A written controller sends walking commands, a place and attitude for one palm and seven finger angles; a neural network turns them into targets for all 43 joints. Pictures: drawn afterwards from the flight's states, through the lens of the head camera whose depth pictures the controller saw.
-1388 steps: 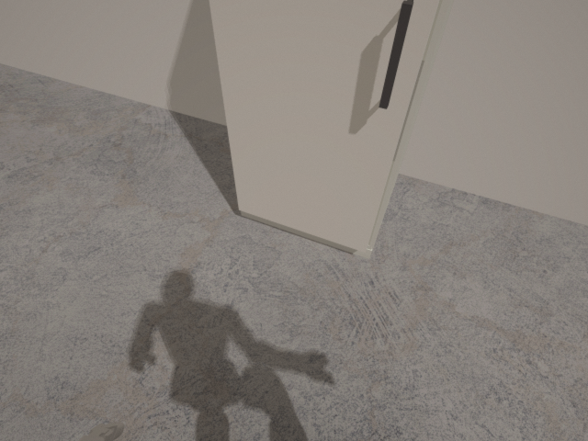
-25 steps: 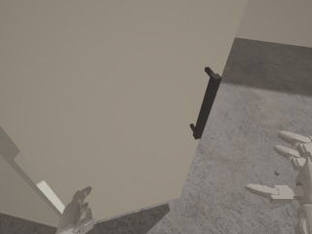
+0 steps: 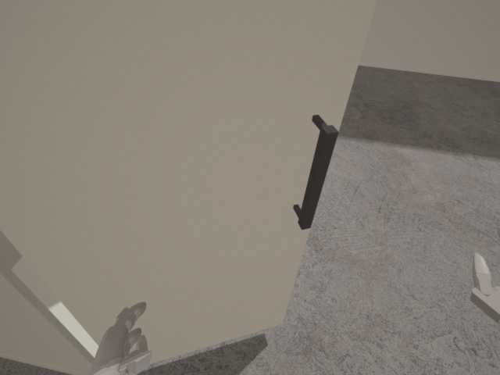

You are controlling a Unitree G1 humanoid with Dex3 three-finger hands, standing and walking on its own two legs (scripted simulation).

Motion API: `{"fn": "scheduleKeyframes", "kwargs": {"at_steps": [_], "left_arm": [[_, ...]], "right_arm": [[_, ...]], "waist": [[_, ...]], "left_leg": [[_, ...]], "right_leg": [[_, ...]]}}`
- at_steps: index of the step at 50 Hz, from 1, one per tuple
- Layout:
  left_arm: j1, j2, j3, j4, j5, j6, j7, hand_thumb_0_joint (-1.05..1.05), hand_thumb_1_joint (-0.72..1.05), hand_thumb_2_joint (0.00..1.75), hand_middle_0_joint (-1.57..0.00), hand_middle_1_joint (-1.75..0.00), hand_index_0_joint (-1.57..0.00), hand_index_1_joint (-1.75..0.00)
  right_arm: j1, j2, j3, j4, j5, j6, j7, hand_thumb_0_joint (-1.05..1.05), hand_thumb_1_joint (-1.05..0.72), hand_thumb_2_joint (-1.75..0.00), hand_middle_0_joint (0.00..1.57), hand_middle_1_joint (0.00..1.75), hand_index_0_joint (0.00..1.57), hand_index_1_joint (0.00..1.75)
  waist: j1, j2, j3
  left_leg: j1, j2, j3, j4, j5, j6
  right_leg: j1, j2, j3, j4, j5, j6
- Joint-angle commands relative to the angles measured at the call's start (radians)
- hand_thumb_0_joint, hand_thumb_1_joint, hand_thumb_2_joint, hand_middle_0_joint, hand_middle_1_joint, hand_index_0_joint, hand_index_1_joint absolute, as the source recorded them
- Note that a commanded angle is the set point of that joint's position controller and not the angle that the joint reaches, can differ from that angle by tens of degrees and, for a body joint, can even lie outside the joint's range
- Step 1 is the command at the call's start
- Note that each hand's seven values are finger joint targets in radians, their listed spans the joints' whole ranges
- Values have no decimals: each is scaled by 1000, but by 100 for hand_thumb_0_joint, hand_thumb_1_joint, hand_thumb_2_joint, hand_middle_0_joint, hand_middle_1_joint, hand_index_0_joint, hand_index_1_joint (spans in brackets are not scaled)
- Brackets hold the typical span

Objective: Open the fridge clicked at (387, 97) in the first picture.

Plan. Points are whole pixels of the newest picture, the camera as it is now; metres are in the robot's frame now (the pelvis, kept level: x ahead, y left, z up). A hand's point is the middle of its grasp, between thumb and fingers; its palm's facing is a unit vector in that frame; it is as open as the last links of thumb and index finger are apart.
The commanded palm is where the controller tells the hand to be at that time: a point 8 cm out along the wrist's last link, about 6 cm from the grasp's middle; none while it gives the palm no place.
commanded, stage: draw the hand back to the body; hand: right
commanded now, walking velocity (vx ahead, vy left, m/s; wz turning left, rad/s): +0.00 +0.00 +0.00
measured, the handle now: (310, 177) +0.44 -0.12 +0.10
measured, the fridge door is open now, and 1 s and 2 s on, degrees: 62 62 62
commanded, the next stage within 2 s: step back with the hand held close in 0.34 s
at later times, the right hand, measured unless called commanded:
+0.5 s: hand (484, 287) +0.18 -0.27 +0.16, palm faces +0.48 +0.79 -0.37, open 7.5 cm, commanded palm +0.13 -0.30 +0.18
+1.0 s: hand out of the picture +0.15 -0.27 +0.16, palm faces +0.42 +0.78 -0.46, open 7.5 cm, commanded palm +0.09 -0.31 +0.18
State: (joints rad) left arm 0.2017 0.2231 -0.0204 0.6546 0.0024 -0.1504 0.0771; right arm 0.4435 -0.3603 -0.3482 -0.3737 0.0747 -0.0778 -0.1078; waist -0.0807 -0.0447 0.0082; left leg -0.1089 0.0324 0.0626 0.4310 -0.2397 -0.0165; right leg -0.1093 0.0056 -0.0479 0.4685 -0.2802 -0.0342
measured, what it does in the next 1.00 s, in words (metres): shifts its weight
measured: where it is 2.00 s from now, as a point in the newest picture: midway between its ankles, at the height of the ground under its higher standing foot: outside the picture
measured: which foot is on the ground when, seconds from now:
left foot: down 0.00-1.00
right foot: down 0.00-1.00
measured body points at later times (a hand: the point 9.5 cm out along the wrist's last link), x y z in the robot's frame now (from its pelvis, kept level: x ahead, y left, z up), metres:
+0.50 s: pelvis -0.01 +0.00 +0.00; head -0.03 +0.02 +0.45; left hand +0.18 +0.22 -0.08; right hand +0.15 -0.31 +0.18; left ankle +0.00 +0.13 -0.74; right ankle -0.01 -0.09 -0.74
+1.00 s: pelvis -0.06 -0.01 -0.01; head -0.04 -0.02 +0.44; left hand +0.12 +0.23 -0.09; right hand +0.12 -0.31 +0.18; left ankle +0.00 +0.13 -0.74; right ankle -0.01 -0.09 -0.74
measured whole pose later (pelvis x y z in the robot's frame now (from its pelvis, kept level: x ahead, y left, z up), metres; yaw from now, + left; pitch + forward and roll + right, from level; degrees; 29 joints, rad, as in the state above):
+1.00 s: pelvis -0.06 -0.01 -0.01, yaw +1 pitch -1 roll +1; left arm 0.21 0.21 -0.01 0.56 -0.01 -0.06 0.09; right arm 0.52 -0.41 -0.43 -0.50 0.04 -0.21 -0.14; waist -0.02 0.00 0.04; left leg -0.34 0.04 0.05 0.55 -0.19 -0.03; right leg -0.35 0.00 -0.06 0.60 -0.25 -0.06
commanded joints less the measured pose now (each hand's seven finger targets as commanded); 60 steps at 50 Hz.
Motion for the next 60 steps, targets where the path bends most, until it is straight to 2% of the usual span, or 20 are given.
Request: {"fn": "scheduleKeyframes", "kwargs": {"at_steps": [1,10,12,15,22,23,24,25,26,29,31,37,39,44,48,51,54,56,58,60], "left_arm": [[-130,109,38,-163,-5,-50,10,0,90,90,-20,-30,-20,-30],[-130,108,36,-161,-1,-56,15,0,90,90,-20,-30,-20,-30],[-134,111,37,-160,-2,-56,16,0,90,90,-20,-30,-20,-30],[-132,106,34,-160,-1,-61,15,0,90,90,-20,-30,-20,-30],[-131,110,40,-159,-1,-64,15,0,90,90,-20,-30,-20,-30],[-135,108,36,-160,-2,-66,12,0,90,90,-20,-30,-20,-30],[-133,121,28,-198,-12,-41,11,0,90,90,-20,-30,-20,-30],[-113,100,26,-159,-4,-25,13,0,90,90,-20,-30,-20,-30],[-105,104,31,-163,-1,-10,9,0,90,90,-20,-30,-20,-30],[-104,115,43,-196,-1,20,7,0,90,90,-20,-30,-20,-30],[-105,119,48,-216,-2,36,10,0,90,90,-20,-30,-20,-30],[-108,118,59,-264,-7,62,22,0,90,90,-20,-30,-20,-30],[-102,113,58,-269,-9,62,24,0,90,90,-20,-30,-20,-30],[-78,121,63,-266,-12,49,26,0,90,90,-20,-30,-20,-30],[-69,121,63,-257,-11,37,24,0,90,90,-20,-30,-20,-30],[-63,122,62,-248,-7,26,18,0,90,90,-20,-30,-20,-30],[-67,125,58,-246,-5,14,19,0,90,90,-20,-30,-20,-30],[-70,136,63,-251,-6,3,21,0,90,90,-20,-30,-20,-30],[-68,137,67,-255,-9,-13,24,0,90,90,-20,-30,-20,-30],[-67,131,69,-255,-4,-26,22,0,90,90,-20,-30,-20,-30]], "right_arm": [[-119,-169,-103,-202,-1,-59,-18,0,-90,-90,20,30,20,30],[-122,-184,-113,-219,-5,-60,-25,0,-90,-90,20,30,20,30],[-123,-186,-116,-218,-4,-59,-24,0,-90,-90,20,30,20,30],[-132,-187,-118,-230,-5,-63,-25,0,-90,-90,20,30,20,30],[-91,-188,-127,-208,-3,-61,-22,0,-90,-90,20,30,20,30],[-158,-153,-73,-246,-8,-64,-17,0,-90,-90,20,30,20,30],[-317,-303,-231,-316,-8,-117,-32,0,-90,-90,20,30,20,30],[-197,-218,-172,-197,-11,-125,-24,0,-90,-90,20,30,20,30],[-116,-167,-132,-158,-19,-125,-18,0,-90,-90,20,30,20,30],[-43,-154,-118,-197,-24,-140,-18,0,-90,-90,20,30,20,30],[-1,-175,-141,-242,-25,-151,-26,0,-90,-90,20,30,20,30],[63,-246,-222,-347,-23,-166,-42,0,-90,-90,20,30,20,30],[76,-234,-218,-341,-23,-170,-44,0,-90,-90,20,30,20,30],[66,-213,-205,-314,-27,-174,-45,0,-90,-90,20,30,20,30],[22,-212,-193,-310,-36,-183,-48,0,-90,-90,20,30,20,30],[8,-222,-196,-320,-41,-202,-55,0,-90,-90,20,30,20,30],[1,-226,-202,-338,-45,-217,-61,0,-90,-90,20,30,20,30],[-1,-224,-216,-343,-54,-232,-62,0,-90,-90,20,30,20,30],[4,-230,-236,-358,-62,-244,-58,0,-90,-90,20,30,20,30],[23,-233,-245,-358,-63,-253,-49,0,-90,-90,20,30,20,30]], "waist": [[5,-18,-35],[-1,-36,-58],[-1,-12,-46],[-1,-56,-52],[-5,-5,-54],[8,-22,-59],[37,1,46],[51,88,43],[52,117,24],[49,52,-77],[46,-6,-118],[42,-25,-184],[45,-47,-173],[54,-18,-142],[66,52,-80],[71,77,-49],[73,26,-54],[68,-66,-58],[61,-145,-93],[56,-146,-104]], "left_leg": [[-20,1,-16,-57,100,39],[-1,2,-19,-58,93,42],[2,1,-18,-64,93,44],[2,1,-18,-58,85,44],[8,2,-18,-61,114,43],[-1,6,-20,-61,123,40],[-81,54,-138,-124,136,37],[-107,81,-149,-141,125,44],[-121,92,-155,-139,144,46],[-79,107,-132,-72,232,43],[-53,86,-106,-22,242,32],[19,54,-85,91,346,20],[15,43,-85,117,317,15],[31,40,-106,140,247,15],[-53,76,-176,49,61,35],[-158,103,-215,-37,-150,55],[-156,73,-174,0,-168,43],[-37,18,-128,105,-136,19],[87,-40,-78,267,43,3],[106,-56,-85,304,87,-3]], "right_leg": [[-31,-42,62,-97,183,17],[-27,-38,66,-101,170,15],[-37,-40,67,-100,171,14],[-31,-38,71,-106,160,19],[-30,-41,65,-98,196,14],[-18,-38,59,-93,200,11],[-112,-62,70,-67,92,-15],[-104,-53,80,-37,73,-16],[-88,-55,75,-15,94,-15],[-81,-73,73,-12,196,-12],[-98,-92,88,-39,254,-15],[-171,-126,131,-49,363,-25],[-208,-136,133,-62,320,-31],[-330,-139,144,-72,125,-40],[-395,-99,135,-37,-149,-40],[-381,-74,138,7,-247,-37],[-390,-96,173,-46,-260,-44],[-513,-145,225,-143,-364,-70],[-581,-198,290,-221,-357,-93],[-578,-215,302,-205,-293,-101]]}}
